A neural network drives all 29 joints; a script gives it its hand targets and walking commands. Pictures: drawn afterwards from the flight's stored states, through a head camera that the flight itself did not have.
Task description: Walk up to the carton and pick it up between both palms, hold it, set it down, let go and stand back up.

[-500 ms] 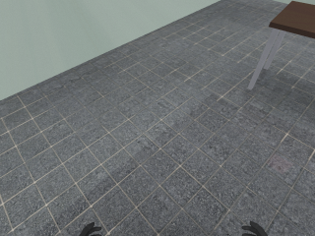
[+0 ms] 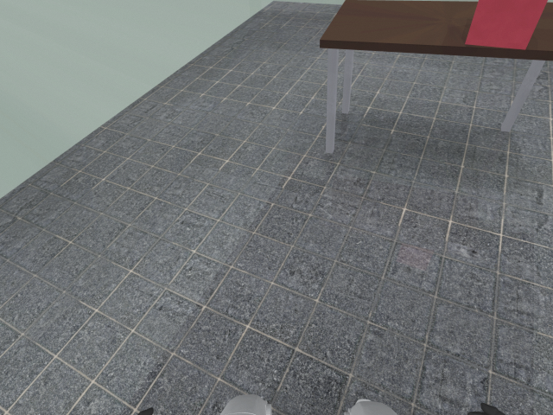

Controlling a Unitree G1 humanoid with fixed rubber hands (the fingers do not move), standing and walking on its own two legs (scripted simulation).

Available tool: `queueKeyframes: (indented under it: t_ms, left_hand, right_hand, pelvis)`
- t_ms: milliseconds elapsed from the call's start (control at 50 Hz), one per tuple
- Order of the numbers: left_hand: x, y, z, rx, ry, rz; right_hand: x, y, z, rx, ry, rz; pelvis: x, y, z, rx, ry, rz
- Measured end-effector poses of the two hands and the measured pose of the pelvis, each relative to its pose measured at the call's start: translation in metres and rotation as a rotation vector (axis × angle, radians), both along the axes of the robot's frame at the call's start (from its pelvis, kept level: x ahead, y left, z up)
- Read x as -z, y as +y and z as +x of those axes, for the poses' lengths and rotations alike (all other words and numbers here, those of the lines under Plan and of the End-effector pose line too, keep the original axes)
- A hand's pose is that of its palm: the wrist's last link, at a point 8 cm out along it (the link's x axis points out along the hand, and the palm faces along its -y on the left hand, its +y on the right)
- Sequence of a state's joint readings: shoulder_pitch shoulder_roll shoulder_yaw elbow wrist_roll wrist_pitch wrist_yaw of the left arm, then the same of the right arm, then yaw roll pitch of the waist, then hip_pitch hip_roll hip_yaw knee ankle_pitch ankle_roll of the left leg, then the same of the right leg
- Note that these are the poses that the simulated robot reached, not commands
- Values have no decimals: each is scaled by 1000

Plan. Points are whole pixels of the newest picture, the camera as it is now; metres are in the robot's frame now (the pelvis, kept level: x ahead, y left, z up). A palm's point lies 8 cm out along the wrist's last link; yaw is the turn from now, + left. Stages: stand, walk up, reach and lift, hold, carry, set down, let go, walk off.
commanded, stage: walk up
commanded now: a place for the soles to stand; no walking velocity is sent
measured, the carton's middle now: out of the picture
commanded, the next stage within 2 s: none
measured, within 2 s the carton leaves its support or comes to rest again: neither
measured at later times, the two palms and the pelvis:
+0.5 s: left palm (249, 276) +0.38 +0.11 -0.08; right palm out of the picture +0.07 -0.34 -0.11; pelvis +0.18 -0.09 +0.01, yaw -19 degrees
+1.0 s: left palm (277, 238) +0.51 +0.07 -0.13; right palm out of the picture +0.35 -0.43 -0.09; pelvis +0.37 -0.17 -0.01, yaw -19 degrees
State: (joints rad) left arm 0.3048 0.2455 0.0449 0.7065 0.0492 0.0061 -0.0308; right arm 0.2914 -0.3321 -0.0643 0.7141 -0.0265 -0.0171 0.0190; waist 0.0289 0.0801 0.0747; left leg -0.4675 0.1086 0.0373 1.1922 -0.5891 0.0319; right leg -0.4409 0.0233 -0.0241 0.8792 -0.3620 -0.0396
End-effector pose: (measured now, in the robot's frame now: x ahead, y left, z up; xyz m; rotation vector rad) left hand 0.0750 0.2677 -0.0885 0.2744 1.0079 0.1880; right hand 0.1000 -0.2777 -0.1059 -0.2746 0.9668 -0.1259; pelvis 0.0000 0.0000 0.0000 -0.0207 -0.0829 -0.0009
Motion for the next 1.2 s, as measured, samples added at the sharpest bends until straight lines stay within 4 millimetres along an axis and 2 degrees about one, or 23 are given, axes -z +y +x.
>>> queueKeyframes:
  t_ms: [80, 120, 180, 260, 320, 380, 440, 500, 540, 580, 700, 800, 860, 900, 960, 1020, 1120, 1200]
  left_hand:
    - [10, -8, 25, 20, 10, -50]
    - [20, -10, 42, 44, 31, -72]
    - [28, -18, 78, 116, 61, -84]
    - [22, -37, 134, 212, 48, -100]
    - [11, -58, 176, 266, 25, -113]
    - [0, -86, 218, 327, 9, -112]
    - [-9, -120, 261, 394, -10, -101]
    - [-8, -154, 302, 438, -68, -72]
    - [-4, -169, 321, 431, -98, -51]
    - [-2, -179, 331, 411, -92, -34]
    - [-1, -195, 347, 382, -40, -24]
    - [6, -192, 360, 320, -9, -50]
    - [20, -185, 371, 281, 36, -66]
    - [34, -181, 383, 280, 78, -68]
    - [44, -186, 409, 315, 134, -62]
    - [42, -204, 446, 359, 133, -67]
    - [22, -254, 513, 422, 57, -103]
    - [5, -303, 563, 471, -20, -110]
  right_hand:
    - [-14, 13, 24, 17, -60, 17]
    - [-16, 16, 27, 44, -97, 9]
    - [-12, 13, 12, 121, -72, -27]
    - [-10, 4, -18, 228, 46, -43]
    - [-12, -6, -33, 293, 116, -36]
    - [-14, -21, -39, 351, 166, -25]
    - [-10, -41, -39, 412, 205, -10]
    - [5, -66, -31, 448, 251, 13]
    - [14, -81, -17, 445, 267, 36]
    - [18, -97, 8, 432, 248, 46]
    - [4, -132, 107, 368, 91, 35]
    - [-15, -142, 184, 317, 4, 28]
    - [-24, -145, 225, 299, -50, 12]
    - [-24, -148, 244, 305, -93, -15]
    - [-20, -152, 252, 345, -71, -47]
    - [-18, -156, 249, 382, 4, -60]
    - [-17, -175, 244, 441, 104, -36]
    - [-9, -205, 248, 485, 155, -7]
  pelvis:
    - [-2, 1, 25, 30, -4, 3]
    - [2, 3, 41, 61, -9, 17]
    - [4, -1, 61, 107, -22, 39]
    - [-4, -14, 85, 166, -42, 60]
    - [-12, -27, 104, 217, -46, 73]
    - [-18, -43, 126, 265, -42, 77]
    - [-18, -64, 151, 304, -31, 72]
    - [-6, -93, 177, 326, -15, 51]
    - [2, -108, 190, 340, -11, 44]
    - [4, -116, 202, 347, -11, 34]
    - [-3, -133, 243, 338, 2, 3]
    - [-8, -143, 284, 316, 10, -7]
    - [-5, -147, 314, 311, 5, -2]
    - [3, -149, 335, 314, 4, 14]
    - [8, -157, 358, 321, -7, 36]
    - [4, -171, 376, 336, -17, 51]
    - [-7, -200, 407, 360, -16, 62]
    - [-8, -232, 437, 366, -9, 53]
